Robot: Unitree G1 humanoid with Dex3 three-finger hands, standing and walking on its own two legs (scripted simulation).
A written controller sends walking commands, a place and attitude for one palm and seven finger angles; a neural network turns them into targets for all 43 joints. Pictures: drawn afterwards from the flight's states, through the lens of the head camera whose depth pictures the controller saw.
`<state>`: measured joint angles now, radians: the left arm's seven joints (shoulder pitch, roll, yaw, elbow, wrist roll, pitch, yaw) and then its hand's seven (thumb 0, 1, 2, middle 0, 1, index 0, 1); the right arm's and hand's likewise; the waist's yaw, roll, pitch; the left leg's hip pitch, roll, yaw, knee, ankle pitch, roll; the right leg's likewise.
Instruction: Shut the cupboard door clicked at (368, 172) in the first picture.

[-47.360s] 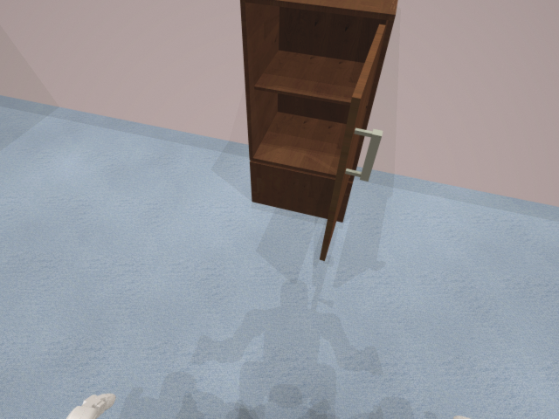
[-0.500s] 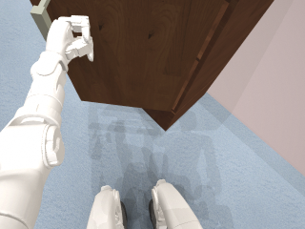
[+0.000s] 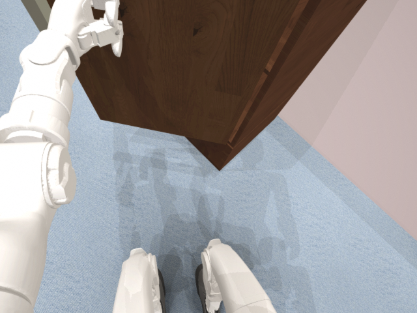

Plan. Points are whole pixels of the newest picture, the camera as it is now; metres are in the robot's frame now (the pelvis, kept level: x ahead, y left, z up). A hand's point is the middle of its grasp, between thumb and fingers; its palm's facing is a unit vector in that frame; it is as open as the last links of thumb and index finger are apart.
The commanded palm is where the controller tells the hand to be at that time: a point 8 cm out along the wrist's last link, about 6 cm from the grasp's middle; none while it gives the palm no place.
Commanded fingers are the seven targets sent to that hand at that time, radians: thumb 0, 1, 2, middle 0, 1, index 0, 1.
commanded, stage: push the door shut along its arc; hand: left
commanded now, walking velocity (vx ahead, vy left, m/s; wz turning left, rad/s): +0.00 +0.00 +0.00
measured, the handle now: (51, 12) +0.62 +0.17 +0.09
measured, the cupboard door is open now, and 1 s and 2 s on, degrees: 36 27 27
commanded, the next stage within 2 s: pull the fist back off the door in 0.18 s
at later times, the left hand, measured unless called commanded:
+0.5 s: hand (128, 17) +0.61 +0.06 +0.09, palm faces +0.07 -1.00 +0.00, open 3.1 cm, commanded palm +0.59 +0.07 +0.09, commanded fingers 0.00 0.90 0.90 -1.30 -1.50 -1.30 -1.50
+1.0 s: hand (132, 63) +0.53 +0.06 +0.08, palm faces +0.01 -1.00 -0.03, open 3.1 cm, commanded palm +0.50 +0.09 +0.09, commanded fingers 0.00 0.90 0.90 -1.30 -1.50 -1.30 -1.50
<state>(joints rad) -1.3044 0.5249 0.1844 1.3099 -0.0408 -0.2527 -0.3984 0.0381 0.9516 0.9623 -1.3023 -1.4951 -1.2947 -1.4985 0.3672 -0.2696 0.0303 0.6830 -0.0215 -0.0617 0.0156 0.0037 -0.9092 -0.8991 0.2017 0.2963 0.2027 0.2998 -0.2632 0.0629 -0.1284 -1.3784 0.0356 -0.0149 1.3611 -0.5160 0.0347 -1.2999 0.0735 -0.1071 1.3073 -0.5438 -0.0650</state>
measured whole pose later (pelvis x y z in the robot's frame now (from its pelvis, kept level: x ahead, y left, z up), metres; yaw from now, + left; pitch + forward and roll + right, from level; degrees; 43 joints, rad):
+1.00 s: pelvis +0.02 -0.01 +0.03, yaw +2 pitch +27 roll -1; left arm -0.94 0.20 0.20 1.17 0.00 -0.47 0.13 0.01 0.90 0.90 -1.30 -1.50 -1.29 -1.50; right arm 0.42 -0.26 -0.04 0.64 -0.07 0.03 0.13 0.00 -0.91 -0.90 0.20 0.30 0.20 0.30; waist -0.19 0.05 -0.15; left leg -1.18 0.02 0.01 1.21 -0.49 0.02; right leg -1.12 0.06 -0.07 1.19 -0.54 -0.07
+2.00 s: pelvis +0.04 +0.02 +0.13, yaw +2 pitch +2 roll -1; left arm 0.02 0.26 -0.01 0.12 -0.08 -0.11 0.04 0.02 0.89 0.90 -1.09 -1.26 -1.08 -1.26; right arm 0.17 -0.22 0.03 0.49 0.06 0.08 -0.07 0.01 -0.91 -0.90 0.20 0.30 0.20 0.30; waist 0.01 0.04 -0.06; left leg -0.37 -0.03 0.04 0.65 -0.32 0.05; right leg -0.32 0.03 -0.02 0.63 -0.36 -0.02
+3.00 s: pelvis +0.05 +0.01 +0.14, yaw +3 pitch -4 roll +0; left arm 0.46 0.37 0.35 -0.37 -0.09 -0.08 0.10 0.01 0.88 0.90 -0.22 -0.30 -0.21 -0.30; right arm 0.19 -0.23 0.02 0.61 0.03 -0.08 -0.06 0.01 -0.91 -0.90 0.20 0.30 0.20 0.30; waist 0.05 0.08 0.00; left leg -0.13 -0.03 0.02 0.43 -0.23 0.04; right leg -0.07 0.04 -0.03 0.40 -0.26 -0.04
